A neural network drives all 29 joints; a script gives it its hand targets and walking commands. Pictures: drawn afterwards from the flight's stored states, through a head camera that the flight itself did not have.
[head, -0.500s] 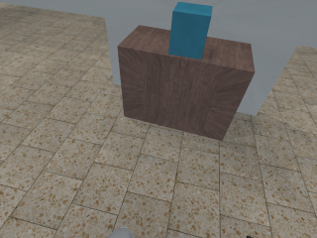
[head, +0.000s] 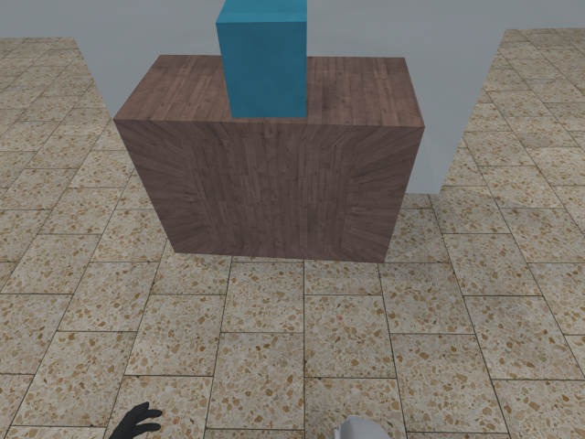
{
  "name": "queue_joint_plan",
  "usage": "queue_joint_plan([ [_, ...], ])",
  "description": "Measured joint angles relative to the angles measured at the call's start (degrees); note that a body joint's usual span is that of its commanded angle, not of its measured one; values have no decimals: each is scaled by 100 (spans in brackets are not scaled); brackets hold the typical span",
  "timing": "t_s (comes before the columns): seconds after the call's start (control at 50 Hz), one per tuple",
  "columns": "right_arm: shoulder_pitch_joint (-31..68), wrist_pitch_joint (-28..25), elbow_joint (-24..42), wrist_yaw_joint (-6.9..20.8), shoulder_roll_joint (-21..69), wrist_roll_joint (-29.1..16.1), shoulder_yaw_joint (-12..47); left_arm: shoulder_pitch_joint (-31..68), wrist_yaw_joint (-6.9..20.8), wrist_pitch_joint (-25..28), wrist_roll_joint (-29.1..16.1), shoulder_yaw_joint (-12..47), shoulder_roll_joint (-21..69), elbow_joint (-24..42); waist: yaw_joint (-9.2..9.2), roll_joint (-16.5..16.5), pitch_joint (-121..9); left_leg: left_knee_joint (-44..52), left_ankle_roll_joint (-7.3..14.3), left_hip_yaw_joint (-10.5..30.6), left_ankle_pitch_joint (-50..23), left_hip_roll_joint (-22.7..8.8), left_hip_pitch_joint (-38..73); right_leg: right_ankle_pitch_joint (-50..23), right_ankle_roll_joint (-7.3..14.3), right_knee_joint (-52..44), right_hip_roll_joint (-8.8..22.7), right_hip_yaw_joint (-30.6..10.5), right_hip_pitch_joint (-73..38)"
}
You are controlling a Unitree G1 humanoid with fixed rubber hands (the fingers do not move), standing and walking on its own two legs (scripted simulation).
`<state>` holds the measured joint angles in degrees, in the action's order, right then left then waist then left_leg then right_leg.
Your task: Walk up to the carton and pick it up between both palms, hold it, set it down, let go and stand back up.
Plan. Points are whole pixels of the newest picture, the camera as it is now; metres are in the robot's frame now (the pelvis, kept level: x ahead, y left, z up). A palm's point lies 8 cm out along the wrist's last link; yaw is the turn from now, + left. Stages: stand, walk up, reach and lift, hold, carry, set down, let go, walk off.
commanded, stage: walk up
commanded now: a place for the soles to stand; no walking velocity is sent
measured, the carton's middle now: (268, 57) +1.03 +0.06 +0.04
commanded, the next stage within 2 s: none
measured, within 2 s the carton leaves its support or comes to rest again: neither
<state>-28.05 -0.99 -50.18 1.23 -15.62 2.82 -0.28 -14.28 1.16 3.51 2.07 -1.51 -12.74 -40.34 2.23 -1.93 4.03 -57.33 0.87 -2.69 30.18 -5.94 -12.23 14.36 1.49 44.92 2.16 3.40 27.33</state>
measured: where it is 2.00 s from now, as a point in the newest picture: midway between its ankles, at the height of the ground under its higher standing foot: (278, 314)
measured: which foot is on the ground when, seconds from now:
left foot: up 0.00-0.34, down 0.36-0.76, up 0.78-1.00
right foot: down 0.00-0.36, up 0.38-0.74, down 0.76-1.00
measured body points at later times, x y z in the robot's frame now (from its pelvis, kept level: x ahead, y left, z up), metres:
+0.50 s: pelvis +0.22 +0.06 +0.01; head +0.23 +0.08 +0.46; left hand +0.22 +0.32 -0.14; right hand +0.34 -0.18 -0.10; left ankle +0.28 +0.17 -0.70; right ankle +0.19 -0.07 -0.63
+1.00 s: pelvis +0.43 +0.04 +0.02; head +0.44 +0.03 +0.47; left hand +0.45 +0.29 -0.10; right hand +0.52 -0.20 -0.12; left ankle +0.48 +0.18 -0.66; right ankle +0.45 -0.08 -0.70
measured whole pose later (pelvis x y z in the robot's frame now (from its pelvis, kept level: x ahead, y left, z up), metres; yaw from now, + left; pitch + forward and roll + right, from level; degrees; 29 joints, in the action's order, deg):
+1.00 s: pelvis +0.43 +0.04 +0.02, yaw +5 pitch -3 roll -1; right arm -19.5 -1.0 -44.6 2.2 -15.2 2.9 -1.7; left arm -21.3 -0.5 4.2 2.1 -0.4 -10.5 -45.6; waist -1.0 -3.7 3.7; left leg -56.8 -1.3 -1.9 23.7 -4.3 -30.1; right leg 19.3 -0.3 36.6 3.3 6.3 14.5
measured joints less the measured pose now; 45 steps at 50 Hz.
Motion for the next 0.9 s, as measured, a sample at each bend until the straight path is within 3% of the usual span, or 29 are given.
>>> queue_joint_plan([
  [0.04,200,80,119,19,-84,-47,5,-59,-110,-50,-97,72,132,7,-51,-146,84,-1097,-17,264,-169,175,-591,192,-7,49,-32,61,-173],
  [0.1,542,68,318,35,-140,-22,-22,-261,-153,-21,-96,162,258,-135,-132,-276,88,-1289,-115,233,-297,205,-1293,303,-44,-250,-36,156,-571],
  [0.2,1002,0,625,127,-54,-2,-72,-712,-143,100,-33,180,238,-478,-345,-241,-50,-200,-219,110,-848,94,-2017,411,-116,-906,39,295,-1268],
  [0.34,1320,-194,921,186,201,13,-132,-1221,-62,-15,78,69,-121,-848,-539,97,-130,1773,41,-32,-1800,187,-1529,1178,-300,-772,312,364,-1975],
  [0.4,1325,-284,1083,34,315,-25,-187,-1300,-15,-199,74,103,-254,-851,-441,312,-109,1368,76,-83,-1763,387,-1538,1689,-111,860,361,-38,-1471],
  [0.44,1282,-232,1086,-82,445,-152,-145,-1175,4,-314,34,109,-343,-793,-381,499,-50,1204,68,-156,-1450,459,-1443,1590,-99,2104,207,-325,-892],
  [0.48,1167,-210,1017,-142,525,-186,-95,-985,8,-336,44,111,-384,-705,-325,601,-22,1368,64,-216,-1407,466,-1215,1472,-133,2598,145,-309,-382],
  [0.58,738,-295,636,-159,549,-131,-43,-532,86,-271,83,73,-330,-406,-148,653,-102,2036,35,-337,-1305,440,-541,1066,-266,1696,246,-150,392],
  [0.68,324,-257,283,-100,363,-75,-120,-187,182,-172,85,61,-145,-211,52,463,-166,2338,-63,-373,-1052,347,31,165,-144,221,302,-128,374],
  [0.74,114,-160,137,-49,233,-17,-118,-133,157,-65,85,35,-73,-62,91,329,-188,1980,-107,-335,-565,212,203,-49,-25,-502,166,-70,-112],
  [0.8,53,18,89,15,116,-17,-66,-109,-1,26,17,10,20,78,-26,141,-135,405,43,63,93,219,-260,57,-47,-73,21,-22,-116],
  [0.84,180,107,132,31,28,-39,-74,-156,-112,-14,-73,58,128,27,-67,-11,-49,-688,17,268,6,350,-715,332,-48,59,-5,38,-257],
  [0.9,432,84,260,38,-39,-17,-104,-334,-171,-15,-78,119,241,-157,-116,-177,-3,-1039,-94,238,-245,339,-1275,395,-87,-228,7,156,-646],
])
